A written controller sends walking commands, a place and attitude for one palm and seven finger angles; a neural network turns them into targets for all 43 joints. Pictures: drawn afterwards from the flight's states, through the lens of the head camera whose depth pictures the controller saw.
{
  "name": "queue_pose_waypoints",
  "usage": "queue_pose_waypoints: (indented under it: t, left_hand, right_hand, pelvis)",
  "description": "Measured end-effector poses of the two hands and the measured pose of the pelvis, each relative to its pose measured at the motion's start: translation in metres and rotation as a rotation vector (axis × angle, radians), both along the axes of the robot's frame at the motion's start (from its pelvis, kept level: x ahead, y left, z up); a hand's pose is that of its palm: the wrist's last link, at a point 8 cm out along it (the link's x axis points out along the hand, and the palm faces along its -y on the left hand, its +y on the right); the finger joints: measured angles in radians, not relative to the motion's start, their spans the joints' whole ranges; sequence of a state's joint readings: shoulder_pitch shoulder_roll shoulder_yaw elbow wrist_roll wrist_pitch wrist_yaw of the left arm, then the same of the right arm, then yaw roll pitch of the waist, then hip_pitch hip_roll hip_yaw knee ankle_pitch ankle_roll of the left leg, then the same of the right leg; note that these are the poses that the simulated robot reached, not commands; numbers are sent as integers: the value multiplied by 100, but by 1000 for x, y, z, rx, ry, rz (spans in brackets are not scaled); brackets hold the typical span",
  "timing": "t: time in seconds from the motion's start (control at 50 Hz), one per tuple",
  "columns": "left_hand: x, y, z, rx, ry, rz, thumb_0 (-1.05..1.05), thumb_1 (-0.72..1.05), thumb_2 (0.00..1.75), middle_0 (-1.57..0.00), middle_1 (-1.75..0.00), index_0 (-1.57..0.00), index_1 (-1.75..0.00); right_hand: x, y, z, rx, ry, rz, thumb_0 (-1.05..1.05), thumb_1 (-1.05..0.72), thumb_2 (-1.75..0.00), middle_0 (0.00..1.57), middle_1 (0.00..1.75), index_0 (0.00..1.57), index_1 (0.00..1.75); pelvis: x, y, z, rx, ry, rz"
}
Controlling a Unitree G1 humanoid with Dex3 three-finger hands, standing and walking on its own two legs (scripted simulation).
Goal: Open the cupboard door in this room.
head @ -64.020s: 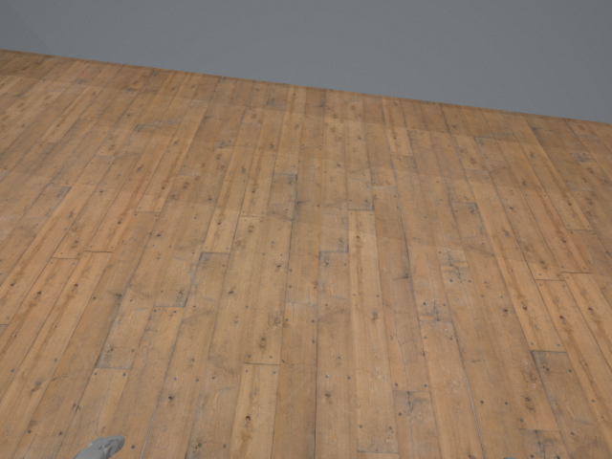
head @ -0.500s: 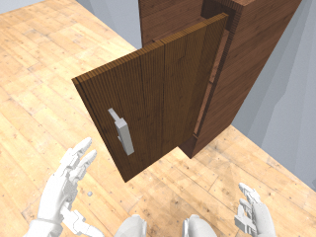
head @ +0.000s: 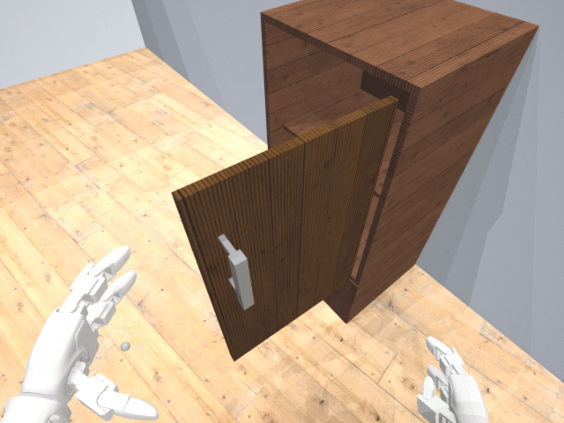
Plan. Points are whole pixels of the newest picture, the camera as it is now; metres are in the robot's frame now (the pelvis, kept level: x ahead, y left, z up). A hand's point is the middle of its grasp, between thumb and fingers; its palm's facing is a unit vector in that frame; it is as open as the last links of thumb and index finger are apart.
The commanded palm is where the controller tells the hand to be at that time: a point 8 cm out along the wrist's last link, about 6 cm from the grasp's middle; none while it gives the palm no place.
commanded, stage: draw the hand back to the body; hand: left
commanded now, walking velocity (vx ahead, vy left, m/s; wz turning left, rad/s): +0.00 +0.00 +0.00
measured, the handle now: (235, 273) +0.34 +0.11 +0.01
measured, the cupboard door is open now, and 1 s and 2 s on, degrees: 87 87 87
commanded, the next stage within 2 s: step back with the hand held close in 1.02 s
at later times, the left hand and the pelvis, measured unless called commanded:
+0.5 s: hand (45, 283) +0.21 +0.26 +0.18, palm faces +0.38 -0.82 -0.43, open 10.8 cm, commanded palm +0.16 +0.30 +0.20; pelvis +0.03 +0.01 +0.05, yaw -1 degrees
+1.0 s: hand (32, 275) +0.21 +0.25 +0.21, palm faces +0.43 -0.80 -0.42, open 7.5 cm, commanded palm +0.16 +0.29 +0.22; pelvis +0.02 +0.00 +0.06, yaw -1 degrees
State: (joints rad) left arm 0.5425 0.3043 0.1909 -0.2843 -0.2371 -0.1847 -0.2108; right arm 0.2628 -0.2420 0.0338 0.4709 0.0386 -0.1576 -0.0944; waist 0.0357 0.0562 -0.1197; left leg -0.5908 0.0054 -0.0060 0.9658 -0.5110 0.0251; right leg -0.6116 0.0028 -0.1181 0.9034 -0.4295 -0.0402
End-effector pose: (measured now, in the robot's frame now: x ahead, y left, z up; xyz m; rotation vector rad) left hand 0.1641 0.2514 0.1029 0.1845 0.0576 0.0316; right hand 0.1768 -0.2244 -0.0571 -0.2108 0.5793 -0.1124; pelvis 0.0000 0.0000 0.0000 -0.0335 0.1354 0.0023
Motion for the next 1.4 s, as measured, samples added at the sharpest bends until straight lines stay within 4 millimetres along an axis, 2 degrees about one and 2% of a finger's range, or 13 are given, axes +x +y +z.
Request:
queue_pose_waypoints:
  t: [0.1,0.22,0.44,0.58,0.7,0.8,0.92,1.16,1.22,1.28,1.4]
  left_hand:
    - [-3,11,17,144,62,191,-1,-31,38,-16,-30,-16,-30]
    - [-5,22,39,211,60,287,-1,-12,46,-17,-30,-17,-30]
    - [7,41,85,270,-58,346,0,25,62,-18,-30,-18,-30]
    - [8,47,113,307,-149,364,0,50,72,-19,-30,-19,-30]
    - [5,53,133,332,-227,396,0,70,81,-20,-30,-20,-30]
    - [4,49,127,310,-210,401,1,81,86,-20,-30,-20,-30]
    - [2,39,118,294,-179,378,1,87,89,-21,-30,-21,-30]
    - [-3,34,121,299,-197,380,1,89,90,-21,-30,-21,-30]
    - [-1,36,129,331,-238,372,1,89,90,-21,-30,-21,-30]
    - [2,38,133,365,-251,351,1,89,90,-21,-30,-21,-30]
    - [-1,37,126,395,-198,280,1,89,90,-21,-30,-21,-30]
  right_hand:
    - [3,6,10,-1,23,-15,1,-90,-90,20,30,20,30]
    - [7,16,17,1,57,8,1,-90,-90,20,30,20,30]
    - [25,26,30,18,55,52,1,-90,-90,20,30,21,30]
    - [32,24,37,20,48,63,1,-90,-90,20,30,21,30]
    - [30,18,37,18,62,62,1,-90,-90,20,30,21,30]
    - [22,11,34,20,85,48,1,-90,-90,20,30,21,30]
    - [11,1,31,10,102,28,1,-90,-90,20,30,21,30]
    - [1,-9,31,12,96,6,1,-90,-90,20,30,20,30]
    - [0,-11,33,9,97,0,1,-90,-90,20,30,20,30]
    - [-4,-14,33,5,106,-22,1,-90,-90,20,30,21,30]
    - [-21,-22,32,-10,137,-94,1,-90,-90,20,30,21,30]
  pelvis:
    - [7,4,17,6,-43,-2]
    - [16,9,32,13,-97,-1]
    - [27,13,49,19,-167,-9]
    - [28,12,54,20,-192,-14]
    - [25,8,55,21,-208,-15]
    - [21,4,56,22,-213,-19]
    - [19,-1,56,22,-219,-22]
    - [11,-9,57,22,-230,-27]
    - [8,-9,56,17,-205,-18]
    - [3,-7,56,14,-173,-22]
    - [-6,1,55,22,-137,-34]
